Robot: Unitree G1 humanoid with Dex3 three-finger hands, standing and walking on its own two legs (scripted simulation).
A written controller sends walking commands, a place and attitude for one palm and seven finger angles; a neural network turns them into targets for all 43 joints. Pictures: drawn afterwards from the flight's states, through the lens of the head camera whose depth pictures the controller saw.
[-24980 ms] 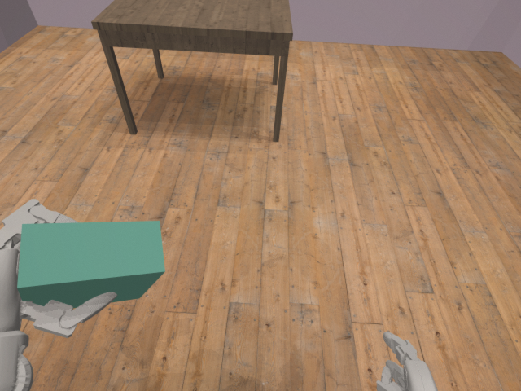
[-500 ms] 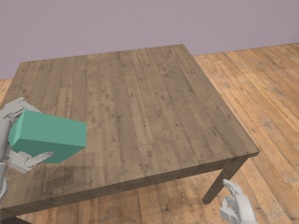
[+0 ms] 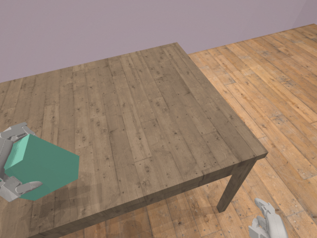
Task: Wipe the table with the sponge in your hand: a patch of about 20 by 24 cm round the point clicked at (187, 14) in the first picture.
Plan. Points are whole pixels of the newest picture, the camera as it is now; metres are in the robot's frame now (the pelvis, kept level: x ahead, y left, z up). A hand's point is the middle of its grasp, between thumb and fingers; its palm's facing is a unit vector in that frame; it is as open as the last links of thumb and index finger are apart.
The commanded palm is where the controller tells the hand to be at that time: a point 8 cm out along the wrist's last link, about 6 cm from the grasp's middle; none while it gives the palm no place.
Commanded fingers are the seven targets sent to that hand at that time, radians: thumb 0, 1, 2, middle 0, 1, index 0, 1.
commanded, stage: turn the palm down, sponge in hand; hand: left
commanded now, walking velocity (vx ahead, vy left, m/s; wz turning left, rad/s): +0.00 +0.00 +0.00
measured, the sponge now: (41, 173) +0.22 +0.30 +0.09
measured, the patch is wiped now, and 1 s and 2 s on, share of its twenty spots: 0.00 0.00 0.00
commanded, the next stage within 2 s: move the sponge above the wiping area in 1.22 s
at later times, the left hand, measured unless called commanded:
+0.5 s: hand (11, 168) +0.21 +0.35 +0.12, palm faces +0.08 -0.24 -0.97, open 10.1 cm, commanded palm +0.18 +0.34 +0.18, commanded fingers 0.00 0.10 1.30 -1.20 -1.60 -1.20 -1.60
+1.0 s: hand (23, 159) +0.24 +0.34 +0.11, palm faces -0.01 -0.10 -0.99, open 10.1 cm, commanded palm +0.20 +0.34 +0.18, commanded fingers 0.00 0.10 1.30 -1.20 -1.60 -1.20 -1.60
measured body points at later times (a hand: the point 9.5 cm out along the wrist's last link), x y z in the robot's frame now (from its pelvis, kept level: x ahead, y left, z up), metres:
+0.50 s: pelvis -0.01 +0.06 +0.02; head -0.01 +0.03 +0.47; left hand +0.20 +0.35 +0.17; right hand +0.23 -0.13 -0.06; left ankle -0.01 +0.15 -0.72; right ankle +0.02 -0.05 -0.72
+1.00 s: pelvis +0.01 +0.06 +0.03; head +0.01 +0.03 +0.48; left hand +0.24 +0.34 +0.17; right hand +0.24 -0.14 -0.06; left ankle -0.01 +0.15 -0.72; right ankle +0.02 -0.05 -0.72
